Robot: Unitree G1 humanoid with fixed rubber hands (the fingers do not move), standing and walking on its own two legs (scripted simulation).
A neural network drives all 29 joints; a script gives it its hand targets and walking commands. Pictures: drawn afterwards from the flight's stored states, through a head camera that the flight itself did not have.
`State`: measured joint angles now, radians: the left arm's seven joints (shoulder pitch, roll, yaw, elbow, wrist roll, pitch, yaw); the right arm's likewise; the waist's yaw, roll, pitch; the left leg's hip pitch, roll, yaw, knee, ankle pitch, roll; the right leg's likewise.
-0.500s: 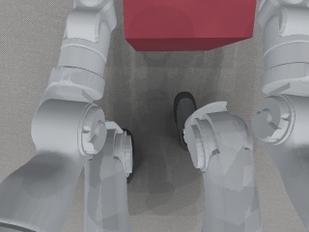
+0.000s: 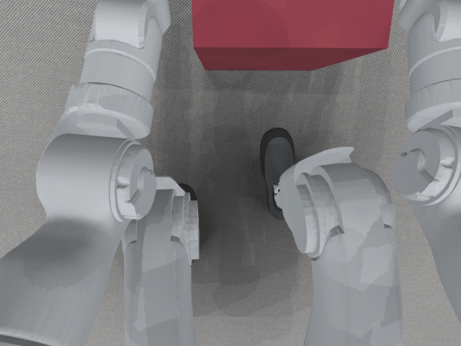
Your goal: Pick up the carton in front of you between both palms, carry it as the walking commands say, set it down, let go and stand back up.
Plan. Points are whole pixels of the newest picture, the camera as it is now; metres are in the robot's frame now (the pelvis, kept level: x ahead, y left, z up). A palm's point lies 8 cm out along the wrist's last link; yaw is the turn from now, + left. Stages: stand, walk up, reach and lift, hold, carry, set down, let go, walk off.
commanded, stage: set down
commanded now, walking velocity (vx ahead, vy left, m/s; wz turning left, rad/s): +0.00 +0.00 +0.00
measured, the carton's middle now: out of the picture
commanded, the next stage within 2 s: let go in 1.64 s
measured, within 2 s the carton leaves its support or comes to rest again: rests again in 0.34 s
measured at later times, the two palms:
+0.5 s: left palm out of the picture +0.57 +0.02 -0.19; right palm out of the picture +0.48 -0.33 -0.20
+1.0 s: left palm out of the picture +0.60 +0.01 -0.04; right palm out of the picture +0.50 -0.36 -0.05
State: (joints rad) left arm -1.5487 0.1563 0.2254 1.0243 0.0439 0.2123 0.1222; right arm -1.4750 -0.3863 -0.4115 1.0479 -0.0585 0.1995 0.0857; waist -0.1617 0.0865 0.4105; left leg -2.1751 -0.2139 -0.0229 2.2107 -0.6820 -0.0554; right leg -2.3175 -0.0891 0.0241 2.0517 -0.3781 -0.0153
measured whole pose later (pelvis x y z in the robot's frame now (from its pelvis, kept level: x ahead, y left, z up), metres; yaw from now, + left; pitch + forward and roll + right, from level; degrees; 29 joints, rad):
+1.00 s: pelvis +0.00 -0.01 +0.06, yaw -2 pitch +40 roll +4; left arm -1.49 0.25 0.19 0.96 -0.04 0.26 0.15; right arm -1.43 -0.45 -0.32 1.02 0.07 0.19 0.01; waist -0.13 0.07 0.22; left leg -2.02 -0.11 0.01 1.98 -0.67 -0.04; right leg -2.20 -0.01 0.05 1.84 -0.35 -0.01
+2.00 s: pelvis +0.07 -0.04 +0.32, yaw -4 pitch +36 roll +3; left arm -0.66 0.08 0.22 0.58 0.11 0.18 0.12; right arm -0.65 -0.28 -0.29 0.65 -0.10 0.15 0.15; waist -0.09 0.03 0.00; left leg -1.16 -0.05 -0.07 0.93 -0.40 -0.05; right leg -1.30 0.01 0.01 0.87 -0.19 -0.04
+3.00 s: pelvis +0.15 -0.01 +0.39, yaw -7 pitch -2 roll -2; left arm 0.21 0.20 0.03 0.45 0.01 0.09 -0.04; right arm 0.23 -0.23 -0.05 0.39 -0.01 0.17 0.04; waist 0.00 0.04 0.09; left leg -0.06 -0.01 -0.08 0.48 -0.38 0.02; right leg -0.20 0.03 0.00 0.44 -0.20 0.00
